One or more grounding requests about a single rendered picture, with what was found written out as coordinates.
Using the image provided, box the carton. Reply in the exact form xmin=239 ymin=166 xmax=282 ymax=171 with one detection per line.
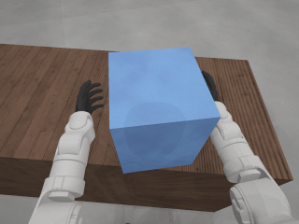
xmin=108 ymin=47 xmax=221 ymax=174

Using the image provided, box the robot right forearm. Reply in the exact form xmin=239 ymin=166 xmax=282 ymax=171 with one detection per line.
xmin=210 ymin=101 xmax=292 ymax=215

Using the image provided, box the robot right upper arm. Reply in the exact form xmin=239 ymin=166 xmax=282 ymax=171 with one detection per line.
xmin=229 ymin=177 xmax=299 ymax=224

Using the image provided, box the robot left forearm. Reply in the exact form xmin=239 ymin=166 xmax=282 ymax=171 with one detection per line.
xmin=28 ymin=111 xmax=95 ymax=224

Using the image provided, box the robot right hand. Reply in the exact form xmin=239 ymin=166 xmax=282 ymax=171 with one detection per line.
xmin=201 ymin=70 xmax=219 ymax=102

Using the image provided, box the robot left upper arm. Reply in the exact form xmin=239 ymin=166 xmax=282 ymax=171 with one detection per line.
xmin=30 ymin=203 xmax=85 ymax=224

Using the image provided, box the pedestal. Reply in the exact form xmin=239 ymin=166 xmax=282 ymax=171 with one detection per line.
xmin=0 ymin=44 xmax=293 ymax=213

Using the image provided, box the robot left hand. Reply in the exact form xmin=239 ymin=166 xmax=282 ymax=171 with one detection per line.
xmin=75 ymin=80 xmax=104 ymax=114

